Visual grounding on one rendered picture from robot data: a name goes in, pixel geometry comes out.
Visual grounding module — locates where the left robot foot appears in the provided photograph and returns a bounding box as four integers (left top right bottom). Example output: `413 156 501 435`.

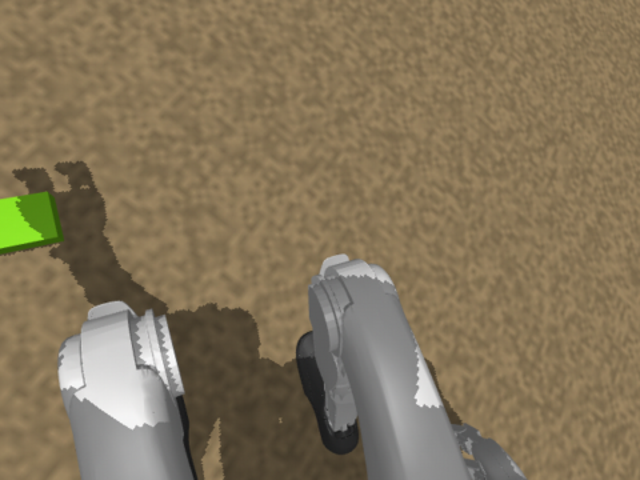
176 395 198 480

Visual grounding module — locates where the right robot foot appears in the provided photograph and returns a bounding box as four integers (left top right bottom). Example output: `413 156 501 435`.
296 331 359 455

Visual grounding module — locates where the small box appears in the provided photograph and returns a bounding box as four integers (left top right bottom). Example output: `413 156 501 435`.
0 191 64 254

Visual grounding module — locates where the right robot hand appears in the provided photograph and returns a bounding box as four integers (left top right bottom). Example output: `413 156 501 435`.
451 423 527 480

